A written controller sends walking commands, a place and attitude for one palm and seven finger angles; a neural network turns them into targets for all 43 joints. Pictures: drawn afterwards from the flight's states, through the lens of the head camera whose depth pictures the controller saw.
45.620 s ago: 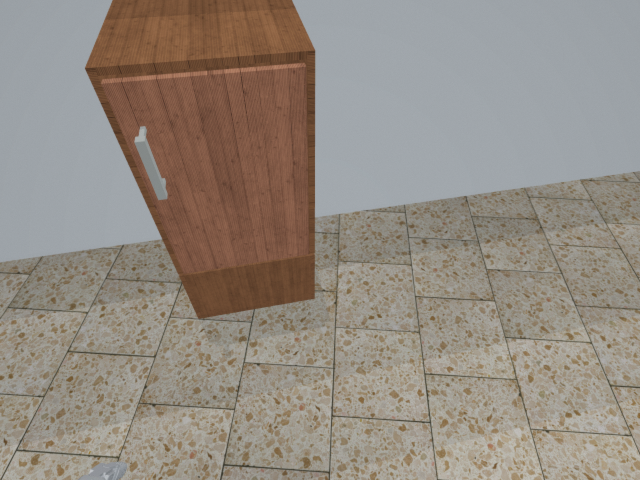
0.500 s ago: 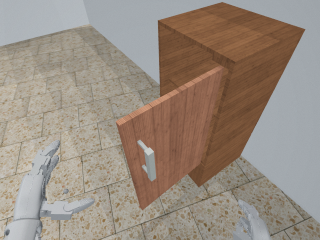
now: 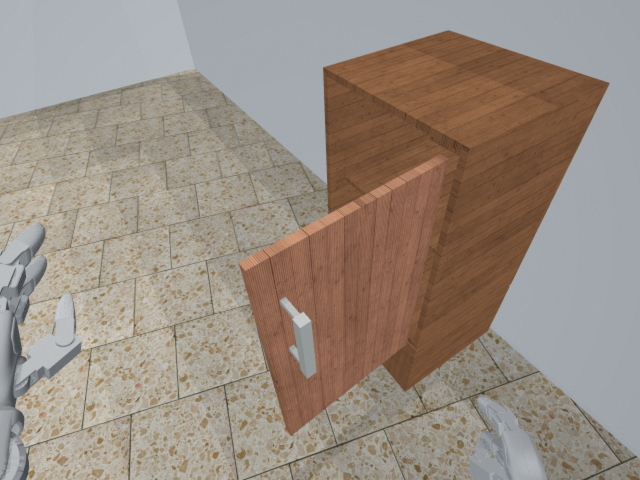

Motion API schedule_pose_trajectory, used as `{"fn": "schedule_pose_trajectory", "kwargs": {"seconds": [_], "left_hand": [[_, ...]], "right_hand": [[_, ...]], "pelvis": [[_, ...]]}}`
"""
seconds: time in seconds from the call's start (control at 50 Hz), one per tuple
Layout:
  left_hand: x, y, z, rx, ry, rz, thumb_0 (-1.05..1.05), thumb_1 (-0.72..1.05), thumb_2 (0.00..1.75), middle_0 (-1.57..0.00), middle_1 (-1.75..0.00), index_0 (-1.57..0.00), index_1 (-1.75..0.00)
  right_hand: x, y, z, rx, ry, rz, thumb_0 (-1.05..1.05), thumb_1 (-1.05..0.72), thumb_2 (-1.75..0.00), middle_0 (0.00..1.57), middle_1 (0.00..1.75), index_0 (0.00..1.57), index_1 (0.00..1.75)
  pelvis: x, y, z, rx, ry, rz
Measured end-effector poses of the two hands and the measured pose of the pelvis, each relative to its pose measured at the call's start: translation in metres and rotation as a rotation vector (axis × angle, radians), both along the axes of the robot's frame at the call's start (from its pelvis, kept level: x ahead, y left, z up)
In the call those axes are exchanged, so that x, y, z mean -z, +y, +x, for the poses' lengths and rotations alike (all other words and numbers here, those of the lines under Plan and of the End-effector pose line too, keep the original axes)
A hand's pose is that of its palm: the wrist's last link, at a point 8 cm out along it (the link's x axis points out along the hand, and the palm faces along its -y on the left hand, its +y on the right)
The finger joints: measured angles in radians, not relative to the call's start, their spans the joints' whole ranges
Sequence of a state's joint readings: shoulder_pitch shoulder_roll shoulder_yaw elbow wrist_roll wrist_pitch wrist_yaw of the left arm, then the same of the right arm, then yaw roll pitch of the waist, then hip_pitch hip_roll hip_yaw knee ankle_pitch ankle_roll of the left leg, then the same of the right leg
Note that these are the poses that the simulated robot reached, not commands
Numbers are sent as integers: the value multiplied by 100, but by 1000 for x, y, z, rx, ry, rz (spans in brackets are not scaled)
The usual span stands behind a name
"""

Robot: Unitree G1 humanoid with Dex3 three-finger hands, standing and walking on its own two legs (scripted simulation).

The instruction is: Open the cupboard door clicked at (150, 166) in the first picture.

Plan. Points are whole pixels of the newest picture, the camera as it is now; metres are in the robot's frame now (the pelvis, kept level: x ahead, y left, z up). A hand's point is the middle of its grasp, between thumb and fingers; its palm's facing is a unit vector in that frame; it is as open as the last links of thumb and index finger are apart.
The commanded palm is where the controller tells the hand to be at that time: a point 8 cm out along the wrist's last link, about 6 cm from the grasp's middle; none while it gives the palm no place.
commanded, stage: draw the hand back to the body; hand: left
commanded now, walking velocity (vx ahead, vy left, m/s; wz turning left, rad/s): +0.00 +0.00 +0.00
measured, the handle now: (298, 338) +0.33 +0.09 -0.05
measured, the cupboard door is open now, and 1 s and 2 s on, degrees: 94 94 94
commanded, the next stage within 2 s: step back with the hand held close in 0.28 s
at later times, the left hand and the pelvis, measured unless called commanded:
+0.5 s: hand (82, 351) +0.18 +0.25 +0.16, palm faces +0.44 -0.77 -0.45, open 7.4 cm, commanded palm +0.12 +0.28 +0.17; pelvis -0.02 -0.02 +0.00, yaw +0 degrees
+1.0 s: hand (23, 411) +0.12 +0.28 +0.15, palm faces +0.38 -0.77 -0.52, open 7.4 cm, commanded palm +0.06 +0.31 +0.17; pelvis -0.08 +0.02 -0.01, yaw -1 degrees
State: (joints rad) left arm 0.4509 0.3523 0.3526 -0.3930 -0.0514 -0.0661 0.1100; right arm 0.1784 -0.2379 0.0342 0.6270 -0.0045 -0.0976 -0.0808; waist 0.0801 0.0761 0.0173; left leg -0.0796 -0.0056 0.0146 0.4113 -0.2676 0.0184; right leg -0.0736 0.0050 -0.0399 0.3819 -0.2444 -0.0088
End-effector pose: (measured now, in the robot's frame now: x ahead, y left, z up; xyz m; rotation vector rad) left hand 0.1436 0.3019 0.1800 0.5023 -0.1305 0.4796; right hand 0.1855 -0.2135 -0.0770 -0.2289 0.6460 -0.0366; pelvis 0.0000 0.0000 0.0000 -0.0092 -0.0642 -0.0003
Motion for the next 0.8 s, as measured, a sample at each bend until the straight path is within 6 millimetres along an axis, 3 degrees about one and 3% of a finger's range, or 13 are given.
{"fn": "schedule_pose_trajectory", "kwargs": {"seconds": [0.18,0.48,0.66,0.8], "left_hand": [[13,-13,-5,19,40,-38,1,87,89,-20,-30,-20,-30],[1,-19,-10,38,-1,17,1,89,90,-21,-30,-21,-30],[6,-16,-6,113,65,70,1,89,90,-21,-30,-21,-30],[3,-6,-20,139,60,102,1,89,90,-21,-30,-21,-30]], "right_hand": [[4,-13,-15,25,25,-8,1,-90,-90,20,30,21,30],[4,-26,-29,53,26,-6,1,-90,-90,20,30,21,30],[2,-38,-45,142,65,-44,1,-90,-90,20,30,21,30],[-1,-33,-66,177,75,-56,1,-90,-90,20,30,20,30]], "pelvis": [[-1,-7,-6,4,-12,2],[-1,-16,-17,4,4,-7],[-1,-4,-29,23,68,-2],[2,5,-47,30,70,3]]}}
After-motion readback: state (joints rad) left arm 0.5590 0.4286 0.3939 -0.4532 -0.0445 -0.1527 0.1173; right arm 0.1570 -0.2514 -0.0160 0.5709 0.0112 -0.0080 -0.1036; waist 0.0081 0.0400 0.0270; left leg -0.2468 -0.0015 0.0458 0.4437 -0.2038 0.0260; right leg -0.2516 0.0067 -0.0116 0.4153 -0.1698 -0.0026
